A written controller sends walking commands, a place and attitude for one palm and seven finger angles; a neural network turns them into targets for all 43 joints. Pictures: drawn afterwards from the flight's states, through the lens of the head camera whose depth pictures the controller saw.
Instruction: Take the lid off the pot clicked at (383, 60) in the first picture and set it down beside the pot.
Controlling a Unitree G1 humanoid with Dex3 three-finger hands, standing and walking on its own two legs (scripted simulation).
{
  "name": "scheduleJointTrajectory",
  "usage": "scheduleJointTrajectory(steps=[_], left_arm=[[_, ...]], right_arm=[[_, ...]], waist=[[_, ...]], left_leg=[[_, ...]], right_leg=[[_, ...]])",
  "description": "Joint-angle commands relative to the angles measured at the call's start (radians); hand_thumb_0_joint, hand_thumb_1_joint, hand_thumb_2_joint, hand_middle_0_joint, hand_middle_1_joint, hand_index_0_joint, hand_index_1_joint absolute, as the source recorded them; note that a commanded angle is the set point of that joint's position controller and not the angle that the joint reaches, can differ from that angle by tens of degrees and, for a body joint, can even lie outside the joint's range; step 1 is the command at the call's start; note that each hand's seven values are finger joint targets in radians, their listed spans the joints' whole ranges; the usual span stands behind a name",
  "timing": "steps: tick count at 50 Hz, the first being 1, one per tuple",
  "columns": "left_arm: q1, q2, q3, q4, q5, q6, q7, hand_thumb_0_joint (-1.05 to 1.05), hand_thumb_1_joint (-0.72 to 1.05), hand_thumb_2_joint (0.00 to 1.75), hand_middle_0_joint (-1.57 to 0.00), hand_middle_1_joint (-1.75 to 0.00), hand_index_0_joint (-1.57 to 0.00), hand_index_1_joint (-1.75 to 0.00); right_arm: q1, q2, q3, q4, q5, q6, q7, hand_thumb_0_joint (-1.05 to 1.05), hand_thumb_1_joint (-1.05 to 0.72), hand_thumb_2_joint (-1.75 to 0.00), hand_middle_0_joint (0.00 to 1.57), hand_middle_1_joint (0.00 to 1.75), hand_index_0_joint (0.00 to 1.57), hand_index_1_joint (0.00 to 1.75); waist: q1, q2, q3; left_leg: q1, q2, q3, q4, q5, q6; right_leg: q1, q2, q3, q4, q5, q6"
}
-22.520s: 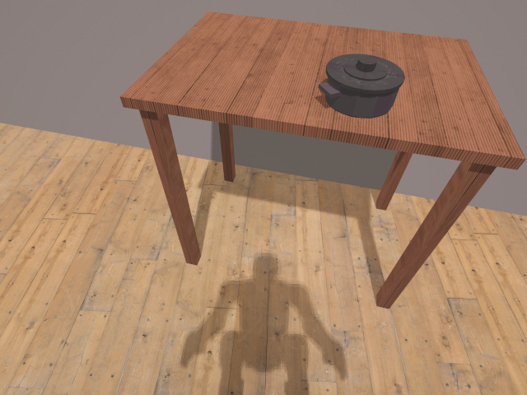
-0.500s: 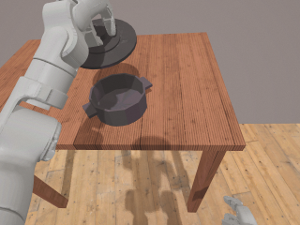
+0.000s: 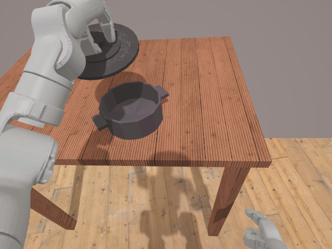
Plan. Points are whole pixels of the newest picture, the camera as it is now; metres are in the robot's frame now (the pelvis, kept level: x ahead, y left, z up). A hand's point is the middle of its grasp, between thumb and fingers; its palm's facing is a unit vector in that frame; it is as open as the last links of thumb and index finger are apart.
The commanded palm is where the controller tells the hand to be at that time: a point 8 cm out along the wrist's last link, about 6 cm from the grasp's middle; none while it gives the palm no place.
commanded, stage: move the lid sideways beside the pot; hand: left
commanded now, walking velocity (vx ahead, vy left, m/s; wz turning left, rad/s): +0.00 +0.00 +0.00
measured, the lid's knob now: (95, 40) +0.47 +0.17 +0.28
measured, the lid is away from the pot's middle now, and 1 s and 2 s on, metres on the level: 0.05 0.17 0.24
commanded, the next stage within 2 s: lower the lid onto the table in 1.74 s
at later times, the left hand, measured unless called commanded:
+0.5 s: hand (58, 46) +0.42 +0.23 +0.30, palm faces -0.11 -0.08 -0.99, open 6.4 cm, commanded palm +0.40 +0.24 +0.37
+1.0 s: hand (31, 45) +0.43 +0.29 +0.30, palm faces -0.09 -0.10 -0.99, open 6.4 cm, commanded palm +0.39 +0.30 +0.37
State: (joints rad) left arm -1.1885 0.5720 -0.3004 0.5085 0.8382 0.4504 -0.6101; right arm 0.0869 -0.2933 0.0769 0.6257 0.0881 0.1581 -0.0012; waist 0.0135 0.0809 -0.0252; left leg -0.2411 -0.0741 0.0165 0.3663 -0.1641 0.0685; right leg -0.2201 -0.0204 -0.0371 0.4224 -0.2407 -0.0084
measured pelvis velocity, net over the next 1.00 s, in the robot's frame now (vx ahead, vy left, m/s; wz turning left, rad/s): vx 0.00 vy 0.01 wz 0.00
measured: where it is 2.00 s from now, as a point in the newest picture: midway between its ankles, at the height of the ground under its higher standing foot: outside the picture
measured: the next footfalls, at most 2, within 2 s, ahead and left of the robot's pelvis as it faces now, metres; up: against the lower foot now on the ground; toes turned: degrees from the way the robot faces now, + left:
none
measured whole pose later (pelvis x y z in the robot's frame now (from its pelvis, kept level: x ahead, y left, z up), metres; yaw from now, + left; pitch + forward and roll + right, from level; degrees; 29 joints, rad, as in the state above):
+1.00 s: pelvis +0.00 +0.01 +0.00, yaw +0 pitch +3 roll +0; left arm -1.11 0.82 -0.12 0.57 0.87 0.30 -0.65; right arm 0.13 -0.31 0.06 0.61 0.11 0.21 -0.01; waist -0.01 0.07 0.01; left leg -0.27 -0.07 0.01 0.39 -0.17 0.08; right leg -0.23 -0.01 -0.04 0.39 -0.22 0.00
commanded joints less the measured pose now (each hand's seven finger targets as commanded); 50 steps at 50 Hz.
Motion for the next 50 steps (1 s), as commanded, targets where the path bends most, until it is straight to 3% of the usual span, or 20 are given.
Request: scheduleJointTrajectory(steps=[1,7,9,10,11,12,14,17,23,28,30,34,35,37,39,40,41,45,49,50], left_arm=[[-0.636,0.257,0.136,-0.21,0.038,-0.01,0.048,0.0,0.7,0.97,-0.87,-1.0,-0.96,-1.04],[-0.641,0.386,0.222,-0.197,0.047,-0.031,0.048,0.0,0.7,0.97,-0.87,-1.0,-0.96,-1.04],[-0.575,0.327,0.174,-0.163,0.026,-0.033,0.04,0.0,0.7,0.97,-0.87,-1.0,-0.96,-1.04],[-0.599,0.386,0.219,-0.161,0.046,-0.038,0.041,0.0,0.7,0.97,-0.87,-1.0,-0.96,-1.04],[-0.594,0.338,0.174,-0.128,0.045,-0.039,0.031,0.0,0.7,0.97,-0.87,-1.0,-0.96,-1.04],[-0.575,0.363,0.196,-0.145,0.041,-0.043,0.031,0.0,0.7,0.97,-0.87,-1.0,-0.96,-1.04],[-0.543,0.287,0.13,-0.14,0.021,-0.044,0.027,0.0,0.7,0.97,-0.87,-1.0,-0.96,-1.04],[-0.585,0.39,0.201,-0.116,0.05,-0.054,0.034,0.0,0.7,0.97,-0.87,-1.0,-0.96,-1.04],[-0.665,0.438,0.218,-0.176,0.052,-0.098,0.041,0.0,0.7,0.97,-0.87,-1.0,-0.96,-1.04],[-0.602,0.446,0.215,-0.021,0.059,-0.103,0.03,0.0,0.7,0.97,-0.87,-1.0,-0.96,-1.04],[-0.635,0.475,0.235,-0.139,0.062,-0.119,0.038,0.0,0.7,0.97,-0.87,-1.0,-0.96,-1.04],[-0.551,0.412,0.201,-0.093,0.046,-0.119,0.033,0.0,0.7,0.97,-0.87,-1.0,-0.96,-1.04],[-0.586,0.513,0.275,-0.112,0.068,-0.125,0.037,0.0,0.7,0.97,-0.87,-1.0,-0.96,-1.04],[-0.564,0.565,0.314,-0.105,0.073,-0.135,0.032,0.0,0.7,0.97,-0.87,-1.0,-0.96,-1.04],[-0.551,0.497,0.261,-0.138,0.046,-0.138,0.026,0.0,0.7,0.97,-0.87,-1.0,-0.96,-1.04],[-0.591,0.556,0.309,-0.188,0.059,-0.143,0.03,0.0,0.7,0.97,-0.87,-1.0,-0.96,-1.04],[-0.548,0.519,0.282,-0.125,0.061,-0.14,0.022,0.0,0.7,0.97,-0.87,-1.0,-0.96,-1.04],[-0.513,0.615,0.35,-0.145,0.066,-0.147,0.02,0.0,0.7,0.97,-0.87,-1.0,-0.96,-1.04],[-0.453,0.55,0.31,-0.151,0.042,-0.148,0.012,0.0,0.7,0.97,-0.87,-1.0,-0.96,-1.04],[-0.482,0.606,0.347,-0.181,0.059,-0.148,0.014,0.0,0.7,0.97,-0.87,-1.0,-0.96,-1.04]], right_arm=[[-0.155,-0.098,-0.041,-0.156,0.0,-0.047,-0.008,0.0,-0.9,-0.9,0.2,0.3,0.2,0.3],[-0.134,-0.107,-0.041,-0.145,-0.003,-0.048,-0.017,0.0,-0.9,-0.9,0.2,0.3,0.2,0.3],[-0.128,-0.115,-0.046,-0.145,0.003,-0.042,-0.012,0.0,-0.9,-0.9,0.2,0.3,0.2,0.3],[-0.119,-0.112,-0.047,-0.136,0.001,-0.04,-0.013,0.0,-0.9,-0.9,0.2,0.3,0.2,0.3],[-0.137,-0.11,-0.043,-0.138,0.003,-0.034,-0.012,0.0,-0.9,-0.9,0.2,0.3,0.2,0.3],[-0.131,-0.111,-0.045,-0.142,0.005,-0.03,-0.011,0.0,-0.9,-0.9,0.2,0.3,0.2,0.3],[-0.133,-0.117,-0.048,-0.149,0.013,-0.025,-0.009,0.0,-0.9,-0.9,0.2,0.3,0.2,0.3],[-0.116,-0.116,-0.045,-0.137,0.008,-0.021,-0.017,0.0,-0.9,-0.9,0.2,0.3,0.2,0.3],[-0.112,-0.113,-0.043,-0.146,0.008,-0.035,-0.026,0.0,-0.9,-0.9,0.2,0.3,0.2,0.3],[-0.079,-0.127,-0.046,-0.122,0.014,-0.015,-0.025,0.0,-0.9,-0.9,0.2,0.3,0.2,0.3],[-0.076,-0.127,-0.05,-0.14,0.013,-0.02,-0.019,0.0,-0.9,-0.9,0.2,0.3,0.2,0.3],[-0.056,-0.131,-0.06,-0.138,0.014,-0.016,-0.016,0.0,-0.9,-0.9,0.2,0.3,0.2,0.3],[-0.05,-0.133,-0.057,-0.133,0.009,-0.013,-0.017,0.0,-0.9,-0.9,0.2,0.3,0.2,0.3],[-0.062,-0.134,-0.055,-0.145,0.008,-0.008,-0.02,0.0,-0.9,-0.9,0.2,0.3,0.2,0.3],[-0.059,-0.138,-0.061,-0.148,0.016,-0.004,-0.015,0.0,-0.9,-0.9,0.2,0.3,0.2,0.3],[-0.058,-0.133,-0.061,-0.149,0.011,-0.007,-0.014,0.0,-0.9,-0.9,0.2,0.3,0.2,0.3],[-0.066,-0.133,-0.061,-0.151,0.009,-0.005,-0.015,0.0,-0.9,-0.9,0.2,0.3,0.2,0.3],[-0.05,-0.144,-0.063,-0.153,0.012,0.009,-0.01,0.0,-0.9,-0.9,0.2,0.3,0.2,0.3],[-0.05,-0.144,-0.069,-0.157,0.019,0.016,-0.009,0.0,-0.9,-0.9,0.2,0.3,0.2,0.3],[-0.05,-0.14,-0.067,-0.161,0.013,0.016,-0.008,0.0,-0.9,-0.9,0.2,0.3,0.2,0.3]], waist=[[-0.006,-0.078,-0.422],[0.007,-0.087,-0.471],[-0.007,-0.067,-0.436],[0.003,-0.096,-0.443],[-0.007,-0.093,-0.396],[0.0,-0.097,-0.401],[-0.018,-0.051,-0.378],[-0.012,-0.077,-0.38],[-0.014,-0.015,-0.46],[-0.025,-0.056,-0.347],[-0.014,-0.013,-0.439],[-0.031,0.009,-0.415],[-0.016,-0.032,-0.436],[-0.006,-0.047,-0.451],[-0.021,0.01,-0.451],[-0.009,-0.001,-0.478],[-0.014,0.006,-0.438],[0.0,-0.025,-0.455],[-0.017,0.022,-0.439],[-0.004,-0.002,-0.454]], left_leg=[[0.248,0.016,-0.058,0.031,0.331,0.012],[0.235,0.01,-0.063,0.035,0.333,0.014],[0.237,0.01,-0.063,0.04,0.332,0.011],[0.215,0.013,-0.06,0.032,0.307,0.011],[0.202,0.012,-0.055,0.034,0.289,0.013],[0.203,0.016,-0.059,0.028,0.274,0.014],[0.228,0.018,-0.063,0.031,0.276,0.01],[0.204,0.017,-0.061,0.025,0.229,0.016],[0.247,0.01,-0.069,0.031,0.273,0.018],[0.182,0.019,-0.066,0.009,0.199,0.013],[0.228,0.02,-0.074,0.015,0.274,0.008],[0.266,0.023,-0.082,0.036,0.343,0.01],[0.247,0.027,-0.078,0.029,0.331,0.009],[0.231,0.021,-0.068,0.035,0.347,0.019],[0.271,0.025,-0.078,0.044,0.426,0.011],[0.283,0.03,-0.082,0.04,0.443,0.008],[0.273,0.027,-0.076,0.05,0.434,0.014],[0.252,0.031,-0.07,0.042,0.434,0.011],[0.298,0.036,-0.079,0.061,0.512,0.011],[0.29,0.039,-0.077,0.054,0.485,0.01]], right_leg=[[0.067,0.026,0.018,-0.024,0.296,-0.054],[0.114,0.026,0.023,-0.018,0.32,-0.054],[0.091,0.023,0.017,-0.027,0.315,-0.053],[0.104,0.024,0.021,-0.026,0.303,-0.05],[0.074,0.023,0.015,-0.029,0.291,-0.051],[0.079,0.023,0.012,-0.029,0.277,-0.051],[0.045,0.026,0.003,-0.039,0.248,-0.054],[0.055,0.029,0.008,-0.044,0.223,-0.053],[0.082,0.033,0.014,-0.037,0.239,-0.055],[0.042,0.035,-0.003,-0.057,0.187,-0.053],[0.079,0.037,0.001,-0.043,0.219,-0.056],[0.041,0.042,-0.007,-0.055,0.234,-0.058],[0.067,0.042,-0.001,-0.051,0.241,-0.055],[0.095,0.038,0.007,-0.039,0.28,-0.055],[0.071,0.039,0.0,-0.042,0.289,-0.054],[0.078,0.042,0.003,-0.04,0.283,-0.051],[0.051,0.042,0.001,-0.044,0.275,-0.054],[0.087,0.041,0.005,-0.041,0.296,-0.049],[0.043,0.045,-0.001,-0.05,0.297,-0.049],[0.052,0.044,0.002,-0.047,0.283,-0.047]])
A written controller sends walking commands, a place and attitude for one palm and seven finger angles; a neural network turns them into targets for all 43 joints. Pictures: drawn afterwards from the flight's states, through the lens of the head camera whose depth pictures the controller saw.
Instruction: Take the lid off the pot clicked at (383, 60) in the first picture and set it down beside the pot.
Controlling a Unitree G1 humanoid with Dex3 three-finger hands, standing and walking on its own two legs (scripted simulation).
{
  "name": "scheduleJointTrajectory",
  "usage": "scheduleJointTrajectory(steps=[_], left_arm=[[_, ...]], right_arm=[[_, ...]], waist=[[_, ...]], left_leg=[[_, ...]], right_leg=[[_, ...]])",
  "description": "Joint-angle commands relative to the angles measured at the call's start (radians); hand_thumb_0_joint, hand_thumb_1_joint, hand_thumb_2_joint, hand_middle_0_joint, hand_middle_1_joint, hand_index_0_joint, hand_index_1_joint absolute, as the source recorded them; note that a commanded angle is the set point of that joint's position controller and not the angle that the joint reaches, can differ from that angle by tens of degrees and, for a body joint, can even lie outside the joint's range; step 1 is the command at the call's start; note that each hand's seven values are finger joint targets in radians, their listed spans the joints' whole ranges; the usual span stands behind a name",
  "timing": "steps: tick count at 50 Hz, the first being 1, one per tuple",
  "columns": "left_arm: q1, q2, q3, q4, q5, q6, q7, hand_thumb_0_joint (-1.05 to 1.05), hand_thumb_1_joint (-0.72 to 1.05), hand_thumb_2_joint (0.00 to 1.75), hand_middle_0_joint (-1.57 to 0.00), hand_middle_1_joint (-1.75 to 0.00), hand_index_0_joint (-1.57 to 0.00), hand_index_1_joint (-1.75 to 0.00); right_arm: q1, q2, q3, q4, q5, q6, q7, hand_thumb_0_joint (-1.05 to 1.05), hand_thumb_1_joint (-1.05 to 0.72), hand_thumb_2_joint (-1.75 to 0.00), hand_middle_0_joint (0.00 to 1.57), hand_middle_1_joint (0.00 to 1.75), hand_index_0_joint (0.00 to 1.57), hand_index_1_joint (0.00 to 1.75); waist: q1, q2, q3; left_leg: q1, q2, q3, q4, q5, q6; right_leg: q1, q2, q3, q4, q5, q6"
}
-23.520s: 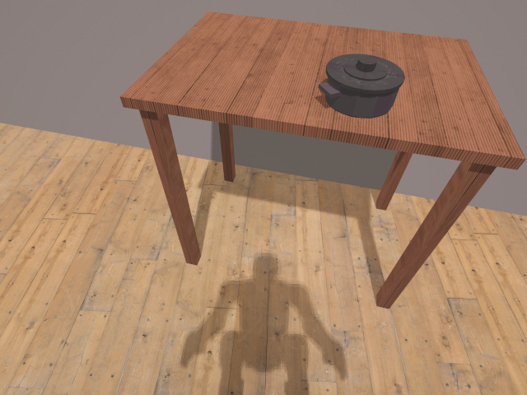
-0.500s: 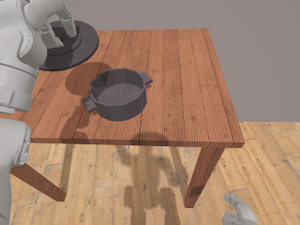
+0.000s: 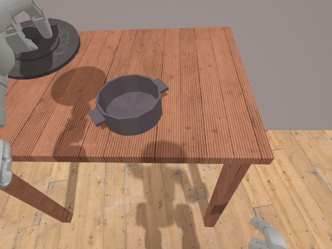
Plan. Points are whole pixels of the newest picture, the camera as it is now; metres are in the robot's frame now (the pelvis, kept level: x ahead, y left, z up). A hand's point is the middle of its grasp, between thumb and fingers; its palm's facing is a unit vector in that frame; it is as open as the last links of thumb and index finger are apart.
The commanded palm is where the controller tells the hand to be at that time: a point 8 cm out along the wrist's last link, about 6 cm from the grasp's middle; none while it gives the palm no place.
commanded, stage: move the lid sideways beside the pot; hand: left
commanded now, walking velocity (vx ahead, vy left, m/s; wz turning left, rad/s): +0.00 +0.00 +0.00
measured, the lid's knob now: (29, 36) +0.46 +0.29 +0.28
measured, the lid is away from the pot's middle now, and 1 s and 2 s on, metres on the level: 0.17 0.24 0.24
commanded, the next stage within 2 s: lower the lid onto the table in 0.74 s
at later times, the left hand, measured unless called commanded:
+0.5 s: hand out of the picture +0.41 +0.33 +0.30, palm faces -0.12 -0.07 -0.99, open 6.4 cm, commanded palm +0.40 +0.34 +0.37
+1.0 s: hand out of the picture +0.41 +0.34 +0.29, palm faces -0.10 -0.12 -0.99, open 6.4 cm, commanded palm +0.39 +0.35 +0.36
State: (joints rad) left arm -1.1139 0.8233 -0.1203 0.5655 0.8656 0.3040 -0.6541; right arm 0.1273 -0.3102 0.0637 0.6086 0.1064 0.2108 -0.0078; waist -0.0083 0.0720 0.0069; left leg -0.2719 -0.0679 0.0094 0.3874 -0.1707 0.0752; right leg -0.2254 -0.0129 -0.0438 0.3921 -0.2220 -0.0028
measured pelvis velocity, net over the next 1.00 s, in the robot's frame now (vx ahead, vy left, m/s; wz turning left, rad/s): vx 0.00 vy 0.00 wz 0.01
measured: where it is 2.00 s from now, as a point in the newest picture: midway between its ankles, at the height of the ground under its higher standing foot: outside the picture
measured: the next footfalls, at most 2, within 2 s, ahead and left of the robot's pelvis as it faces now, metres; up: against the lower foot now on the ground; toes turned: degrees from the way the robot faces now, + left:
none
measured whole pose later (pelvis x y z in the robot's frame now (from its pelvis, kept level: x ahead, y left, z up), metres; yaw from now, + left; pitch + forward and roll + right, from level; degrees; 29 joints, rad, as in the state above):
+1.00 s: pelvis +0.00 +0.00 +0.00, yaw +1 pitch +4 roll -1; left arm -1.08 0.94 -0.02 0.67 0.89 0.26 -0.64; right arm 0.17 -0.33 0.05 0.61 0.12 0.23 -0.02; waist -0.02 0.07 0.02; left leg -0.29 -0.06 0.00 0.40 -0.17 0.07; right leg -0.22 -0.01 -0.06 0.37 -0.21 0.00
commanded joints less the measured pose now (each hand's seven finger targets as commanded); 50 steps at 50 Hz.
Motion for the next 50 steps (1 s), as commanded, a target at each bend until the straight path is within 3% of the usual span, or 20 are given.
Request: scheduleJointTrajectory(steps=[1,3,4,5,8,12,14,17,19,20,22,24,26,34,35,39,42,44,45,50], left_arm=[[-0.545,0.362,0.175,-0.194,0.034,-0.004,0.055,0.0,0.7,0.97,-0.87,-1.0,-0.96,-1.04],[-0.535,0.385,0.184,-0.162,0.036,-0.007,0.053,0.0,0.7,0.97,-0.87,-1.0,-0.96,-1.04],[-0.522,0.358,0.16,-0.165,0.022,-0.007,0.054,0.0,0.7,0.97,-0.87,-1.0,-0.96,-1.04],[-0.598,0.4,0.179,-0.252,0.034,-0.015,0.059,0.0,0.7,0.97,-0.87,-1.0,-0.96,-1.04],[-0.595,0.312,0.111,-0.202,0.028,-0.017,0.059,0.0,0.7,0.97,-0.87,-1.0,-0.96,-1.04],[-0.558,0.42,0.185,-0.111,0.047,-0.032,0.066,0.0,0.7,0.97,-0.87,-1.0,-0.96,-1.04],[-0.568,0.335,0.106,-0.082,0.029,-0.037,0.065,0.0,0.7,0.97,-0.87,-1.0,-0.96,-1.04],[-0.646,0.342,0.091,-0.1,0.041,-0.056,0.074,0.0,0.7,0.97,-0.87,-1.0,-0.96,-1.04],[-0.634,0.341,0.09,-0.095,0.04,-0.064,0.085,0.0,0.7,0.97,-0.87,-1.0,-0.96,-1.04],[-0.687,0.424,0.147,-0.162,0.056,-0.078,0.093,0.0,0.7,0.97,-0.87,-1.0,-0.96,-1.04],[-0.673,0.434,0.166,-0.136,0.059,-0.091,0.094,0.0,0.7,0.97,-0.87,-1.0,-0.96,-1.04],[-0.594,0.394,0.141,-0.018,0.05,-0.086,0.087,0.0,0.7,0.97,-0.87,-1.0,-0.96,-1.04],[-0.594,0.435,0.167,0.03,0.065,-0.097,0.079,0.0,0.7,0.97,-0.87,-1.0,-0.96,-1.04],[-0.535,0.469,0.2,-0.044,0.064,-0.108,0.082,0.0,0.7,0.97,-0.87,-1.0,-0.96,-1.04],[-0.542,0.508,0.229,-0.06,0.075,-0.111,0.082,0.0,0.7,0.97,-0.87,-1.0,-0.96,-1.04],[-0.466,0.482,0.227,-0.065,0.049,-0.104,0.072,0.0,0.7,0.97,-0.87,-1.0,-0.96,-1.04],[-0.482,0.544,0.267,-0.074,0.057,-0.107,0.067,0.0,0.7,0.97,-0.87,-1.0,-0.96,-1.04],[-0.509,0.473,0.218,-0.115,0.034,-0.064,0.067,0.0,0.7,0.97,-0.87,-1.0,-0.96,-1.04],[-0.55,0.496,0.228,-0.187,0.042,-0.057,0.069,0.0,0.7,0.97,-0.87,-1.0,-0.96,-1.04],[-0.46,0.48,0.218,-0.049,0.055,-0.034,0.069,0.0,0.7,0.97,-0.87,-1.0,-0.96,-1.04]], right_arm=[[-0.099,-0.126,-0.052,-0.142,-0.006,-0.034,-0.004,0.0,-0.9,-0.9,0.2,0.3,0.2,0.3],[-0.096,-0.127,-0.049,-0.139,-0.004,-0.025,-0.009,0.0,-0.9,-0.9,0.2,0.3,0.2,0.3],[-0.088,-0.134,-0.053,-0.134,0.002,-0.024,-0.01,0.0,-0.9,-0.9,0.2,0.3,0.2,0.3],[-0.096,-0.126,-0.049,-0.146,0.001,-0.027,-0.01,0.0,-0.9,-0.9,0.2,0.3,0.2,0.3],[-0.098,-0.117,-0.048,-0.131,0.0,-0.032,-0.016,0.0,-0.9,-0.9,0.2,0.3,0.2,0.3],[-0.08,-0.128,-0.042,-0.123,-0.002,-0.023,-0.025,0.0,-0.9,-0.9,0.2,0.3,0.2,0.3],[-0.067,-0.134,-0.045,-0.112,0.008,-0.019,-0.027,0.0,-0.9,-0.9,0.2,0.3,0.2,0.3],[-0.068,-0.126,-0.039,-0.104,0.006,-0.03,-0.032,0.0,-0.9,-0.9,0.2,0.3,0.2,0.3],[-0.053,-0.135,-0.041,-0.1,0.005,-0.039,-0.037,0.0,-0.9,-0.9,0.2,0.3,0.2,0.3],[-0.047,-0.13,-0.038,-0.1,0.002,-0.044,-0.036,0.0,-0.9,-0.9,0.2,0.3,0.2,0.3],[-0.049,-0.129,-0.039,-0.098,-0.001,-0.046,-0.039,0.0,-0.9,-0.9,0.2,0.3,0.2,0.3],[-0.02,-0.139,-0.044,-0.085,0.002,-0.041,-0.039,0.0,-0.9,-0.9,0.2,0.3,0.2,0.3],[-0.022,-0.139,-0.04,-0.079,0.0,-0.031,-0.038,0.0,-0.9,-0.9,0.2,0.3,0.2,0.3],[-0.004,-0.144,-0.055,-0.111,0.001,-0.019,-0.025,0.0,-0.9,-0.9,0.2,0.3,0.2,0.3],[0.001,-0.141,-0.055,-0.112,-0.003,-0.017,-0.023,0.0,-0.9,-0.9,0.2,0.3,0.2,0.3],[-0.006,-0.146,-0.061,-0.124,0.003,-0.012,-0.018,0.0,-0.9,-0.9,0.2,0.3,0.2,0.3],[-0.014,-0.146,-0.057,-0.124,0.001,0.001,-0.02,0.0,-0.9,-0.9,0.2,0.3,0.2,0.3],[-0.02,-0.148,-0.067,-0.127,0.012,-0.011,-0.014,0.0,-0.9,-0.9,0.2,0.3,0.2,0.3],[-0.021,-0.143,-0.066,-0.134,0.009,-0.016,-0.013,0.0,-0.9,-0.9,0.2,0.3,0.2,0.3],[-0.006,-0.147,-0.057,-0.12,0.009,-0.017,-0.021,0.0,-0.9,-0.9,0.2,0.3,0.2,0.3]], waist=[[0.013,0.012,-0.462],[0.011,-0.024,-0.438],[0.001,0.022,-0.436],[0.012,0.027,-0.487],[-0.012,0.06,-0.428],[-0.001,0.005,-0.423],[-0.026,0.043,-0.385],[-0.023,0.075,-0.383],[-0.027,0.116,-0.406],[-0.01,0.1,-0.476],[-0.012,0.097,-0.482],[-0.025,0.078,-0.411],[-0.017,0.011,-0.383],[-0.011,0.093,-0.458],[-0.004,0.052,-0.471],[-0.008,0.079,-0.452],[-0.005,0.047,-0.438],[-0.01,0.117,-0.455],[-0.007,0.123,-0.499],[-0.015,0.011,-0.406]], left_leg=[[0.303,0.03,-0.064,0.038,0.475,0.009],[0.269,0.027,-0.054,0.027,0.389,0.011],[0.289,0.026,-0.06,0.029,0.412,0.008],[0.306,0.028,-0.067,0.021,0.416,0.004],[0.333,0.03,-0.078,0.028,0.412,0.004],[0.26,0.023,-0.059,0.011,0.295,0.01],[0.27,0.027,-0.066,0.001,0.273,0.005],[0.289,0.033,-0.081,-0.013,0.229,0.005],[0.314,0.028,-0.082,-0.002,0.263,0.004],[0.321,0.031,-0.087,-0.008,0.289,0.001],[0.334,0.032,-0.089,0.002,0.338,0.004],[0.294,0.03,-0.082,0.0,0.312,0.002],[0.247,0.035,-0.071,-0.012,0.258,0.009],[0.308,0.038,-0.073,0.024,0.48,0.007],[0.301,0.04,-0.071,0.026,0.49,0.008],[0.307,0.039,-0.065,0.039,0.523,0.013],[0.275,0.039,-0.056,0.036,0.461,0.017],[0.316,0.034,-0.072,0.038,0.511,0.011],[0.35,0.04,-0.081,0.039,0.544,0.006],[0.264,0.035,-0.061,0.019,0.355,0.011]], right_leg=[[0.049,0.038,0.008,-0.015,0.266,-0.055],[0.058,0.036,0.003,-0.02,0.249,-0.054],[0.048,0.038,0.001,-0.028,0.244,-0.056],[0.065,0.037,0.004,-0.017,0.23,-0.055],[-0.005,0.046,-0.008,-0.037,0.186,-0.058],[0.048,0.041,-0.004,-0.036,0.176,-0.061],[0.015,0.043,-0.015,-0.054,0.146,-0.061],[0.0,0.047,-0.018,-0.059,0.094,-0.064],[0.002,0.051,-0.014,-0.065,0.103,-0.069],[0.049,0.049,-0.01,-0.052,0.124,-0.066],[0.045,0.05,-0.011,-0.045,0.147,-0.067],[0.026,0.051,-0.018,-0.064,0.138,-0.066],[0.043,0.047,-0.016,-0.058,0.144,-0.061],[0.056,0.049,-0.006,-0.044,0.235,-0.061],[0.074,0.048,-0.005,-0.035,0.251,-0.057],[0.057,0.048,-0.005,-0.039,0.27,-0.054],[0.067,0.045,-0.003,-0.029,0.269,-0.051],[0.05,0.05,-0.007,-0.036,0.265,-0.053],[0.051,0.049,-0.003,-0.028,0.26,-0.051],[0.048,0.051,-0.014,-0.039,0.21,-0.049]])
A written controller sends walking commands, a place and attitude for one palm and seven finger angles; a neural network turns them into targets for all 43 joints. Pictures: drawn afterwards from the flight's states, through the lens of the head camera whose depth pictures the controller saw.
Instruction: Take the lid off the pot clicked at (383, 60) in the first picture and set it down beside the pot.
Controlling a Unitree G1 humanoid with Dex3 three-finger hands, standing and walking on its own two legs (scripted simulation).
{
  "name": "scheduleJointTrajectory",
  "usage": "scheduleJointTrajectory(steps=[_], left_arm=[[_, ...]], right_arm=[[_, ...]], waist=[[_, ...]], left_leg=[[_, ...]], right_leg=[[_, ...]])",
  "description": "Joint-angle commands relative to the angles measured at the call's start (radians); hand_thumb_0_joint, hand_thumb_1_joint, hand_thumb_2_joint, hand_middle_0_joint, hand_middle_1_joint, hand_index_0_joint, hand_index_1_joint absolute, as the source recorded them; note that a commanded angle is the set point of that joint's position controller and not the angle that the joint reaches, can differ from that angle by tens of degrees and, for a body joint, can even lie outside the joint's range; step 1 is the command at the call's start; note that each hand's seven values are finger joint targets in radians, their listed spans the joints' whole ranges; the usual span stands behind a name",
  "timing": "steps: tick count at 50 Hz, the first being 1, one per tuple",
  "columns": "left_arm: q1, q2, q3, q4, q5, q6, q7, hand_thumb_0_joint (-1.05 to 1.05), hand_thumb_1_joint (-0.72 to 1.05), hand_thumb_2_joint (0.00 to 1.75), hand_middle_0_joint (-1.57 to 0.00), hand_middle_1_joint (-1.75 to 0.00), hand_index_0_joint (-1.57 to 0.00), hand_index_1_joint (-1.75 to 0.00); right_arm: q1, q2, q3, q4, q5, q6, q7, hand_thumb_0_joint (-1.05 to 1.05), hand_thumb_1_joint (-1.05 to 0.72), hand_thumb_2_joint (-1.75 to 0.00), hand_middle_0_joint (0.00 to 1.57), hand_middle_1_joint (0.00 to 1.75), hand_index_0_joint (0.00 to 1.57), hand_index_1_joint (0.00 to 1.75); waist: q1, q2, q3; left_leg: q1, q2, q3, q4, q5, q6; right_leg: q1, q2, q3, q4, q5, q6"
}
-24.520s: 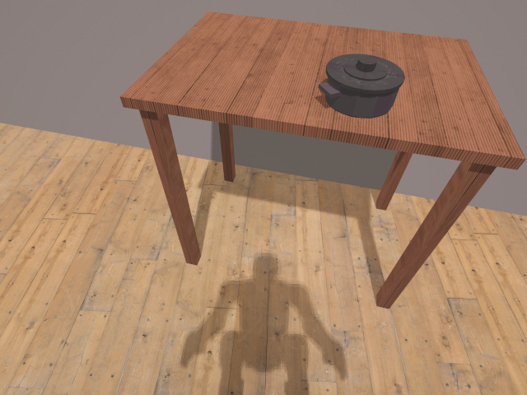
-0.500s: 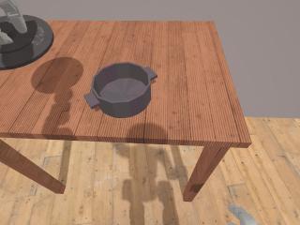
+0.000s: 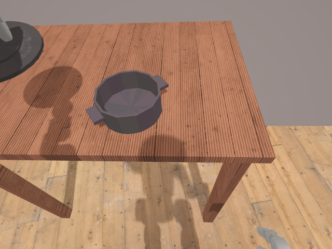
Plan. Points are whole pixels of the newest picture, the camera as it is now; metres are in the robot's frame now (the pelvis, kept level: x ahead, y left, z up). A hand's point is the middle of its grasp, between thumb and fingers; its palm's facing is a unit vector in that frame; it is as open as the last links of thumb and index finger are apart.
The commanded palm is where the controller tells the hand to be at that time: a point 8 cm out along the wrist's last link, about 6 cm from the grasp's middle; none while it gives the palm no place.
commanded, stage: lower the lid onto the table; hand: left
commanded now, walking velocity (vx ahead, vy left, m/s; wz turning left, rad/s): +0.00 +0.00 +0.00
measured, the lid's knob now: out of the picture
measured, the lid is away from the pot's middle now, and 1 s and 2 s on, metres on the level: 0.24 0.24 0.24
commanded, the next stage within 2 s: none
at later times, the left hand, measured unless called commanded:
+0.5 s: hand (2, 56) +0.43 +0.33 +0.25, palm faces -0.21 -0.16 -0.97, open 6.3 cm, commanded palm +0.41 +0.35 +0.33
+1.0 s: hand (15, 72) +0.43 +0.34 +0.21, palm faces -0.27 -0.17 -0.95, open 6.3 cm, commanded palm +0.42 +0.35 +0.29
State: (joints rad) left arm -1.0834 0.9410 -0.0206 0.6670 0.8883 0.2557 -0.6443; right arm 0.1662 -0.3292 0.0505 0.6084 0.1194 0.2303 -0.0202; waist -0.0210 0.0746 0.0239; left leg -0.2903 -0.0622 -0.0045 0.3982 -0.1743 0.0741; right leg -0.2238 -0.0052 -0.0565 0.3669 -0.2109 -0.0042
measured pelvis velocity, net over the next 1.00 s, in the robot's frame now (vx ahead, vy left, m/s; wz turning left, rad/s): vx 0.01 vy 0.00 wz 0.00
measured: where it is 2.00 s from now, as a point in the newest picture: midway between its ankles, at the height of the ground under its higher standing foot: outside the picture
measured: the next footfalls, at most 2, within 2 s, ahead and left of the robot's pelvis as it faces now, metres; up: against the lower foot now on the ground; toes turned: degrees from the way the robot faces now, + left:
none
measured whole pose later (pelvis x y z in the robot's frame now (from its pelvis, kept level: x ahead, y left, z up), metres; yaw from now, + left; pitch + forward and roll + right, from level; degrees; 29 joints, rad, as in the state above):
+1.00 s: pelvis +0.01 +0.00 +0.00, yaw +0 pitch +5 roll -1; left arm -0.99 0.89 -0.03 0.78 0.88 0.18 -0.59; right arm 0.18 -0.32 0.05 0.62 0.12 0.22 -0.02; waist -0.05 0.05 0.02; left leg -0.33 -0.05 -0.01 0.45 -0.21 0.07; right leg -0.25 0.01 -0.06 0.39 -0.23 -0.01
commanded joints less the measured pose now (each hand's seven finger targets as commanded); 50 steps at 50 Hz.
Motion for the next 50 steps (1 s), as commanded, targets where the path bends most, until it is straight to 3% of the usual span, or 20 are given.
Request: scheduleJointTrajectory(steps=[1,4,5,9,11,14,18,22,24,25,28,29,32,35,39,40,44,47,49,50], left_arm=[[-0.502,0.311,0.072,-0.09,0.031,0.016,0.056,0.0,0.7,0.97,-0.87,-1.0,-0.96,-1.04],[-0.56,0.283,0.043,-0.182,0.015,0.02,0.066,0.0,0.7,0.97,-0.87,-1.0,-0.96,-1.04],[-0.621,0.327,0.061,-0.243,0.027,0.017,0.074,0.0,0.7,0.97,-0.87,-1.0,-0.96,-1.04],[-0.561,0.344,0.082,-0.112,0.035,0.01,0.084,0.0,0.7,0.97,-0.87,-1.0,-0.96,-1.04],[-0.564,0.334,0.069,-0.032,0.044,-0.003,0.081,0.0,0.7,0.97,-0.87,-1.0,-0.96,-1.04],[-0.608,0.253,-0.001,-0.081,0.023,-0.006,0.082,0.0,0.7,0.97,-0.87,-1.0,-0.96,-1.04],[-0.625,0.298,0.039,-0.161,0.036,-0.015,0.098,0.0,0.7,0.97,-0.87,-1.0,-0.96,-1.04],[-0.501,0.316,0.066,0.027,0.04,-0.03,0.094,0.0,0.7,0.97,-0.87,-1.0,-0.96,-1.04],[-0.506,0.296,0.046,0.011,0.03,-0.036,0.092,0.0,0.7,0.97,-0.87,-1.0,-0.96,-1.04],[-0.565,0.349,0.074,-0.065,0.04,-0.045,0.097,0.0,0.7,0.97,-0.87,-1.0,-0.96,-1.04],[-0.586,0.329,0.07,-0.152,0.032,-0.048,0.105,0.0,0.7,0.97,-0.87,-1.0,-0.96,-1.04],[-0.525,0.313,0.067,-0.107,0.026,-0.045,0.106,0.0,0.7,0.97,-0.87,-1.0,-0.96,-1.04],[-0.482,0.39,0.146,-0.096,0.032,-0.057,0.109,0.0,0.7,0.97,-0.87,-1.0,-0.96,-1.04],[-0.481,0.38,0.145,-0.182,0.019,-0.065,0.108,0.0,0.7,0.97,-0.87,-1.0,-0.96,-1.04],[-0.364,0.34,0.135,-0.076,0.004,-0.062,0.103,0.0,0.7,0.97,-0.87,-1.0,-0.96,-1.04],[-0.372,0.392,0.17,-0.097,0.015,-0.068,0.107,0.0,0.7,0.97,-0.87,-1.0,-0.96,-1.04],[-0.43,0.284,0.071,-0.052,-0.001,-0.066,0.098,0.0,0.7,0.97,-0.87,-1.0,-0.96,-1.04],[-0.502,0.379,0.135,-0.155,0.013,-0.079,0.116,0.0,0.7,0.97,-0.87,-1.0,-0.96,-1.04],[-0.465,0.367,0.136,-0.148,0.007,-0.085,0.123,0.0,0.7,0.97,-0.87,-1.0,-0.96,-1.04],[-0.458,0.374,0.144,-0.126,0.014,-0.088,0.124,0.0,0.7,0.97,-0.87,-1.0,-0.96,-1.04]], right_arm=[[-0.059,-0.124,-0.04,-0.115,-0.004,-0.035,-0.013,0.0,-0.9,-0.9,0.2,0.3,0.2,0.3],[-0.065,-0.127,-0.045,-0.116,0.001,-0.044,-0.016,0.0,-0.9,-0.9,0.2,0.3,0.2,0.3],[-0.069,-0.124,-0.04,-0.121,-0.001,-0.05,-0.016,0.0,-0.9,-0.9,0.2,0.3,0.2,0.3],[-0.049,-0.13,-0.035,-0.095,-0.006,-0.055,-0.025,0.0,-0.9,-0.9,0.2,0.3,0.2,0.3],[-0.049,-0.122,-0.028,-0.087,-0.008,-0.054,-0.028,0.0,-0.9,-0.9,0.2,0.3,0.2,0.3],[-0.055,-0.124,-0.034,-0.089,-0.002,-0.059,-0.025,0.0,-0.9,-0.9,0.2,0.3,0.2,0.3],[-0.044,-0.121,-0.034,-0.094,-0.008,-0.07,-0.023,0.0,-0.9,-0.9,0.2,0.3,0.2,0.3],[-0.018,-0.127,-0.032,-0.077,-0.006,-0.061,-0.025,0.0,-0.9,-0.9,0.2,0.3,0.2,0.3],[-0.021,-0.134,-0.04,-0.083,-0.003,-0.058,-0.022,0.0,-0.9,-0.9,0.2,0.3,0.2,0.3],[-0.02,-0.134,-0.04,-0.084,-0.006,-0.056,-0.02,0.0,-0.9,-0.9,0.2,0.3,0.2,0.3],[-0.024,-0.127,-0.047,-0.096,-0.008,-0.062,-0.017,0.0,-0.9,-0.9,0.2,0.3,0.2,0.3],[-0.007,-0.133,-0.051,-0.091,-0.011,-0.065,-0.018,0.0,-0.9,-0.9,0.2,0.3,0.2,0.3],[0.001,-0.133,-0.049,-0.092,-0.011,-0.057,-0.014,0.0,-0.9,-0.9,0.2,0.3,0.2,0.3],[-0.01,-0.133,-0.056,-0.106,-0.01,-0.054,-0.006,0.0,-0.9,-0.9,0.2,0.3,0.2,0.3],[0.001,-0.139,-0.059,-0.098,-0.008,-0.047,-0.003,0.0,-0.9,-0.9,0.2,0.3,0.2,0.3],[0.003,-0.138,-0.056,-0.102,-0.011,-0.044,-0.001,0.0,-0.9,-0.9,0.2,0.3,0.2,0.3],[-0.013,-0.136,-0.058,-0.096,-0.005,-0.031,-0.008,0.0,-0.9,-0.9,0.2,0.3,0.2,0.3],[-0.008,-0.136,-0.056,-0.099,-0.009,-0.039,-0.01,0.0,-0.9,-0.9,0.2,0.3,0.2,0.3],[-0.002,-0.139,-0.058,-0.097,-0.012,-0.048,-0.013,0.0,-0.9,-0.9,0.2,0.3,0.2,0.3],[0.006,-0.132,-0.055,-0.093,-0.014,-0.05,-0.014,0.0,-0.9,-0.9,0.2,0.3,0.2,0.3]], waist=[[-0.016,0.004,-0.368],[-0.019,0.054,-0.426],[-0.011,0.081,-0.475],[-0.018,0.069,-0.432],[-0.018,0.009,-0.382],[-0.029,0.089,-0.401],[-0.019,0.121,-0.473],[-0.024,-0.023,-0.37],[-0.028,0.012,-0.387],[-0.017,0.016,-0.445],[-0.024,0.123,-0.51],[-0.028,0.14,-0.489],[-0.017,0.052,-0.476],[-0.011,0.083,-0.515],[-0.021,0.068,-0.44],[-0.009,0.021,-0.459],[-0.042,0.048,-0.401],[-0.026,0.098,-0.511],[-0.029,0.14,-0.533],[-0.028,0.093,-0.52]], left_leg=[[0.255,0.027,-0.04,0.004,0.299,0.016],[0.307,0.024,-0.053,0.004,0.319,0.017],[0.326,0.024,-0.058,0.005,0.343,0.015],[0.287,0.017,-0.048,0.009,0.297,0.018],[0.23,0.019,-0.038,0.001,0.228,0.021],[0.267,0.02,-0.048,-0.001,0.259,0.016],[0.327,0.026,-0.065,0.015,0.369,0.015],[0.205,0.023,-0.039,0.005,0.237,0.02],[0.209,0.019,-0.036,0.007,0.252,0.021],[0.226,0.02,-0.042,0.01,0.286,0.021],[0.325,0.024,-0.061,0.04,0.447,0.022],[0.332,0.024,-0.066,0.049,0.486,0.017],[0.286,0.025,-0.058,0.044,0.437,0.023],[0.314,0.026,-0.066,0.051,0.509,0.017],[0.282,0.025,-0.056,0.059,0.481,0.018],[0.265,0.026,-0.054,0.06,0.473,0.02],[0.243,0.024,-0.046,0.048,0.366,0.022],[0.312,0.025,-0.063,0.063,0.441,0.023],[0.348,0.024,-0.073,0.078,0.508,0.015],[0.328,0.025,-0.071,0.078,0.481,0.018]], right_leg=[[0.021,0.043,-0.004,-0.021,0.179,-0.049],[0.032,0.044,0.001,-0.026,0.18,-0.053],[0.052,0.041,0.007,-0.014,0.189,-0.052],[0.053,0.047,0.006,-0.024,0.182,-0.056],[0.057,0.042,0.004,-0.019,0.169,-0.051],[0.042,0.042,0.003,-0.024,0.169,-0.056],[0.05,0.047,0.004,-0.01,0.203,-0.057],[0.069,0.045,0.003,-0.015,0.198,-0.048],[0.073,0.042,0.008,-0.014,0.211,-0.051],[0.105,0.039,0.013,0.002,0.238,-0.048],[0.067,0.047,0.015,0.006,0.267,-0.05],[0.045,0.053,0.008,-0.002,0.263,-0.055],[0.074,0.053,0.011,0.007,0.272,-0.047],[0.081,0.048,0.014,0.016,0.297,-0.045],[0.041,0.055,0.007,0.005,0.279,-0.047],[0.071,0.052,0.012,0.019,0.299,-0.043],[0.019,0.051,0.004,0.001,0.245,-0.044],[0.043,0.054,0.012,0.018,0.261,-0.046],[0.024,0.059,0.009,0.016,0.264,-0.051],[0.031,0.059,0.01,0.016,0.261,-0.044]])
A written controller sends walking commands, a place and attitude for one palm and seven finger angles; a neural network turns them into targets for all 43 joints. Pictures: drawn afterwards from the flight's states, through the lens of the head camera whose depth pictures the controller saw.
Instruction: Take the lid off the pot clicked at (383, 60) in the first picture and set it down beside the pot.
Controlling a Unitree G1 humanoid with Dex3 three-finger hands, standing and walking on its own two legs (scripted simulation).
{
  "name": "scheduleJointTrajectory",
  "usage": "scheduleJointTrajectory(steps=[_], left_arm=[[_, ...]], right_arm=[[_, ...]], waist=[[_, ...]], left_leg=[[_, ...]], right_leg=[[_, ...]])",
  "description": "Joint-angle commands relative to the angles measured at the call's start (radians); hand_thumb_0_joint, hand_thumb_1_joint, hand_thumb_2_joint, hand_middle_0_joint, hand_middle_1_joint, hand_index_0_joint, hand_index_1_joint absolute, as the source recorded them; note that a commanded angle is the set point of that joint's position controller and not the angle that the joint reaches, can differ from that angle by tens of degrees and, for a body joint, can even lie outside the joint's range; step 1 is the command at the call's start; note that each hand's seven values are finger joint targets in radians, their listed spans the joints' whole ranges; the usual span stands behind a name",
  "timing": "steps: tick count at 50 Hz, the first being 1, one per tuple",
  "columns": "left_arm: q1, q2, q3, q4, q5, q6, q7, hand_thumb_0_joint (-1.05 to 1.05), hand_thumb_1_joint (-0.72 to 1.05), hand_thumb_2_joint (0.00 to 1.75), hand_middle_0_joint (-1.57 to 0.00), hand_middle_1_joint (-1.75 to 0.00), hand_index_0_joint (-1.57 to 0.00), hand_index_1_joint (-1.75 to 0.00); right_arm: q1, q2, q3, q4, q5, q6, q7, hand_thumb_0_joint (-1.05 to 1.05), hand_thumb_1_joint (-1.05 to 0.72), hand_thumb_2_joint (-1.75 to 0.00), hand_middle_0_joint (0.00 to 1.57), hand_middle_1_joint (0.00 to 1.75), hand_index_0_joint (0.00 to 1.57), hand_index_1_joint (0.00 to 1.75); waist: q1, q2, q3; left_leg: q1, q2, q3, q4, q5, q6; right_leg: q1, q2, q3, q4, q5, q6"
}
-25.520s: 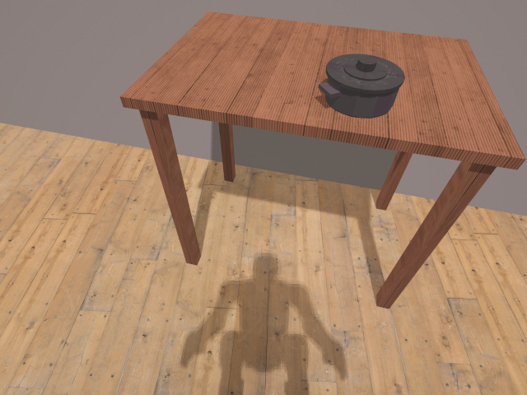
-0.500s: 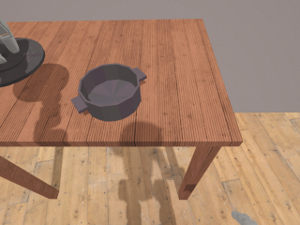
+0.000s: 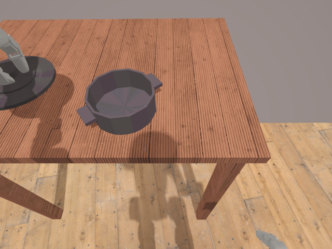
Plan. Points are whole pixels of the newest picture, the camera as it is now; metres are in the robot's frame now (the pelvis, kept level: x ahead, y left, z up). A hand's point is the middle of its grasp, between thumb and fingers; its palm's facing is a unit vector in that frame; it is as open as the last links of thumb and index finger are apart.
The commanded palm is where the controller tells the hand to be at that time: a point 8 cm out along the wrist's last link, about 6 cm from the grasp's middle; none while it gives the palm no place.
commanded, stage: lower the lid onto the table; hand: left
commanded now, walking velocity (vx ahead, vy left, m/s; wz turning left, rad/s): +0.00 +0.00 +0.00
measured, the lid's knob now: (7, 72) +0.45 +0.36 +0.18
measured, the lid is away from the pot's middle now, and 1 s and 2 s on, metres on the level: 0.24 0.24 0.24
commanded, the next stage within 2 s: open the fingers wide in 1.46 s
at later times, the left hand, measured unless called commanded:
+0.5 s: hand (6, 82) +0.42 +0.34 +0.18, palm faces -0.31 -0.18 -0.93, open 6.3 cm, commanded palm +0.41 +0.35 +0.26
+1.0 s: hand (13, 97) +0.41 +0.35 +0.15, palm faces -0.39 -0.19 -0.90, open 6.3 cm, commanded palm +0.42 +0.35 +0.22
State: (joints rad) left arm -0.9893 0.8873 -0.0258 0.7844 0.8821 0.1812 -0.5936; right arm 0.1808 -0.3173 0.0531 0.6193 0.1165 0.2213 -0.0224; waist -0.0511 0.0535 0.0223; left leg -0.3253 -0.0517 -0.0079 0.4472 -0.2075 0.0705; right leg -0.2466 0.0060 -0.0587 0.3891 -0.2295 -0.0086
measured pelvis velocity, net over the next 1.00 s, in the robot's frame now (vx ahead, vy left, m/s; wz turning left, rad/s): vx -0.01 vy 0.01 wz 0.00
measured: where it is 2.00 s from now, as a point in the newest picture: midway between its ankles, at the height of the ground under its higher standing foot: outside the picture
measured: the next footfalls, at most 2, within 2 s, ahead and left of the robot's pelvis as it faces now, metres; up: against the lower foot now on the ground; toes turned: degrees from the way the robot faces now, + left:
none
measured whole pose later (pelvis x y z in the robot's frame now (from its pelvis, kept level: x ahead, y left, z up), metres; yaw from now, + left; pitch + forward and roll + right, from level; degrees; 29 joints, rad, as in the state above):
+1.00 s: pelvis -0.01 +0.01 +0.00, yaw +0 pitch +6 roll -2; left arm -0.97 0.85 -0.06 0.95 0.88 0.06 -0.54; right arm 0.22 -0.31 0.06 0.66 0.11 0.20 -0.03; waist -0.07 0.04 0.00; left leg -0.39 -0.05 -0.01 0.52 -0.22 0.08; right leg -0.30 0.01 -0.06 0.44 -0.23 0.00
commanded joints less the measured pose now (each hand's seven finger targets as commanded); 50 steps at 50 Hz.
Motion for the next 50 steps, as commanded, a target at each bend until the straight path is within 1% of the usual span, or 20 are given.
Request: scheduleJointTrajectory(steps=[1,2,5,7,9,10,14,18,20,23,28,31,35,39,40,42,44,46,47,50], left_arm=[[-0.55,0.402,0.131,-0.194,0.017,-0.015,0.07,0.0,0.7,0.97,-0.87,-1.0,-0.96,-1.04],[-0.542,0.398,0.131,-0.189,0.011,-0.017,0.069,0.0,0.7,0.97,-0.87,-1.0,-0.96,-1.04],[-0.566,0.363,0.096,-0.245,0.002,-0.021,0.07,0.0,0.7,0.97,-0.87,-1.0,-0.96,-1.04],[-0.541,0.317,0.062,-0.174,0.003,-0.019,0.069,0.0,0.7,0.97,-0.87,-1.0,-0.96,-1.04],[-0.505,0.314,0.062,-0.14,-0.004,-0.019,0.072,0.0,0.7,0.97,-0.87,-1.0,-0.96,-1.04],[-0.532,0.362,0.098,-0.172,0.005,-0.027,0.077,0.0,0.7,0.97,-0.87,-1.0,-0.96,-1.04],[-0.561,0.317,0.061,-0.199,-0.006,-0.035,0.081,0.0,0.7,0.97,-0.87,-1.0,-0.96,-1.04],[-0.526,0.402,0.142,-0.194,0.007,-0.058,0.091,0.0,0.7,0.97,-0.87,-1.0,-0.96,-1.04],[-0.523,0.358,0.107,-0.202,-0.001,-0.064,0.089,0.0,0.7,0.97,-0.87,-1.0,-0.96,-1.04],[-0.474,0.35,0.103,-0.089,-0.002,-0.065,0.085,0.0,0.7,0.97,-0.87,-1.0,-0.96,-1.04],[-0.51,0.376,0.118,-0.163,0.005,-0.086,0.095,0.0,0.7,0.97,-0.87,-1.0,-0.96,-1.04],[-0.501,0.341,0.094,-0.108,-0.004,-0.09,0.095,0.0,0.7,0.97,-0.87,-1.0,-0.96,-1.04],[-0.518,0.375,0.116,-0.147,-0.002,-0.105,0.102,0.0,0.7,0.97,-0.87,-1.0,-0.96,-1.04],[-0.491,0.324,0.079,-0.099,-0.013,-0.111,0.1,0.0,0.7,0.97,-0.87,-1.0,-0.96,-1.04],[-0.482,0.331,0.087,-0.063,-0.007,-0.111,0.101,0.0,0.7,0.97,-0.87,-1.0,-0.96,-1.04],[-0.496,0.366,0.11,-0.071,-0.005,-0.118,0.105,0.0,0.7,0.97,-0.87,-1.0,-0.96,-1.04],[-0.521,0.291,0.04,-0.068,-0.012,-0.119,0.102,0.0,0.7,0.97,-0.87,-1.0,-0.96,-1.04],[-0.54,0.29,0.039,-0.035,-0.007,-0.12,0.104,0.0,0.7,0.97,-0.87,-1.0,-0.96,-1.04],[-0.527,0.343,0.081,-0.047,-0.003,-0.125,0.111,0.0,0.7,0.97,-0.87,-1.0,-0.96,-1.04],[-0.563,0.349,0.084,-0.125,0.001,-0.141,0.118,0.0,0.7,0.97,-0.87,-1.0,-0.96,-1.04]], right_arm=[[-0.012,-0.145,-0.055,-0.093,-0.009,-0.037,-0.013,0.0,-0.9,-0.9,0.2,0.3,0.2,0.3],[-0.01,-0.144,-0.056,-0.09,-0.007,-0.035,-0.012,0.0,-0.9,-0.9,0.2,0.3,0.2,0.3],[-0.017,-0.147,-0.059,-0.092,-0.006,-0.038,-0.008,0.0,-0.9,-0.9,0.2,0.3,0.2,0.3],[-0.011,-0.145,-0.056,-0.081,-0.008,-0.038,-0.009,0.0,-0.9,-0.9,0.2,0.3,0.2,0.3],[-0.008,-0.151,-0.058,-0.081,-0.006,-0.039,-0.01,0.0,-0.9,-0.9,0.2,0.3,0.2,0.3],[-0.007,-0.149,-0.054,-0.081,-0.008,-0.038,-0.009,0.0,-0.9,-0.9,0.2,0.3,0.2,0.3],[-0.012,-0.15,-0.058,-0.079,-0.01,-0.046,-0.014,0.0,-0.9,-0.9,0.2,0.3,0.2,0.3],[-0.006,-0.148,-0.055,-0.082,-0.015,-0.049,-0.012,0.0,-0.9,-0.9,0.2,0.3,0.2,0.3],[-0.009,-0.145,-0.057,-0.084,-0.016,-0.047,-0.009,0.0,-0.9,-0.9,0.2,0.3,0.2,0.3],[0.001,-0.148,-0.054,-0.075,-0.013,-0.036,-0.007,0.0,-0.9,-0.9,0.2,0.3,0.2,0.3],[0.001,-0.149,-0.059,-0.087,-0.016,-0.039,-0.007,0.0,-0.9,-0.9,0.2,0.3,0.2,0.3],[0.016,-0.15,-0.06,-0.074,-0.016,-0.037,-0.01,0.0,-0.9,-0.9,0.2,0.3,0.2,0.3],[0.023,-0.154,-0.063,-0.073,-0.017,-0.043,-0.012,0.0,-0.9,-0.9,0.2,0.3,0.2,0.3],[0.025,-0.157,-0.064,-0.066,-0.015,-0.047,-0.016,0.0,-0.9,-0.9,0.2,0.3,0.2,0.3],[0.036,-0.153,-0.062,-0.059,-0.017,-0.046,-0.015,0.0,-0.9,-0.9,0.2,0.3,0.2,0.3],[0.032,-0.156,-0.06,-0.061,-0.017,-0.044,-0.014,0.0,-0.9,-0.9,0.2,0.3,0.2,0.3],[0.022,-0.154,-0.06,-0.06,-0.014,-0.048,-0.018,0.0,-0.9,-0.9,0.2,0.3,0.2,0.3],[0.042,-0.156,-0.059,-0.045,-0.017,-0.049,-0.02,0.0,-0.9,-0.9,0.2,0.3,0.2,0.3],[0.044,-0.158,-0.059,-0.05,-0.018,-0.05,-0.019,0.0,-0.9,-0.9,0.2,0.3,0.2,0.3],[0.039,-0.156,-0.058,-0.058,-0.022,-0.059,-0.022,0.0,-0.9,-0.9,0.2,0.3,0.2,0.3]], waist=[[-0.006,0.104,-0.477],[-0.003,0.075,-0.464],[-0.005,0.12,-0.482],[-0.016,0.098,-0.43],[-0.017,0.105,-0.413],[-0.007,0.084,-0.431],[-0.018,0.131,-0.455],[0.001,0.097,-0.497],[-0.005,0.119,-0.476],[-0.009,0.062,-0.393],[-0.006,0.112,-0.478],[-0.017,0.1,-0.429],[-0.01,0.11,-0.48],[-0.02,0.114,-0.445],[-0.019,0.074,-0.428],[-0.012,0.086,-0.438],[-0.027,0.134,-0.42],[-0.032,0.102,-0.4],[-0.018,0.1,-0.434],[-0.017,0.147,-0.503]], left_leg=[[0.334,0.017,-0.062,0.024,0.473,0.023],[0.319,0.016,-0.062,0.016,0.447,0.024],[0.344,0.016,-0.065,0.017,0.465,0.019],[0.327,0.02,-0.068,0.017,0.424,0.018],[0.31,0.017,-0.065,0.011,0.392,0.017],[0.302,0.017,-0.067,0.009,0.392,0.019],[0.35,0.018,-0.079,0.015,0.43,0.014],[0.323,0.012,-0.076,0.021,0.432,0.017],[0.327,0.016,-0.079,0.02,0.438,0.009],[0.247,0.014,-0.064,0.011,0.335,0.017],[0.301,0.016,-0.073,0.026,0.407,0.015],[0.294,0.022,-0.08,0.026,0.376,0.013],[0.307,0.019,-0.078,0.03,0.375,0.013],[0.302,0.02,-0.078,0.033,0.379,0.009],[0.273,0.019,-0.075,0.032,0.325,0.014],[0.249,0.013,-0.066,0.03,0.299,0.018],[0.276,0.016,-0.072,0.034,0.328,0.01],[0.268,0.023,-0.077,0.029,0.276,0.012],[0.262,0.018,-0.074,0.032,0.273,0.014],[0.315,0.021,-0.086,0.045,0.38,0.003]], right_leg=[[0.038,0.047,0.008,-0.009,0.264,-0.039],[0.046,0.047,0.007,-0.01,0.263,-0.038],[0.037,0.042,0.008,-0.009,0.261,-0.04],[-0.001,0.048,-0.001,-0.014,0.229,-0.041],[-0.003,0.049,-0.002,-0.019,0.209,-0.047],[0.021,0.047,0.0,-0.013,0.219,-0.045],[-0.006,0.05,-0.001,-0.014,0.212,-0.049],[0.036,0.049,0.005,0.003,0.234,-0.045],[0.015,0.047,0.001,-0.001,0.218,-0.044],[0.003,0.048,-0.003,-0.004,0.188,-0.045],[0.01,0.047,0.003,0.011,0.212,-0.046],[-0.035,0.053,-0.006,0.003,0.173,-0.045],[-0.012,0.051,0.001,0.01,0.181,-0.046],[-0.044,0.055,-0.006,0.005,0.173,-0.048],[-0.039,0.053,-0.003,0.006,0.157,-0.043],[-0.016,0.052,0.001,0.012,0.167,-0.046],[-0.058,0.053,-0.004,0.01,0.157,-0.051],[-0.077,0.055,-0.009,0.007,0.127,-0.046],[-0.048,0.056,-0.003,0.013,0.135,-0.047],[-0.04,0.053,-0.002,0.026,0.172,-0.048]])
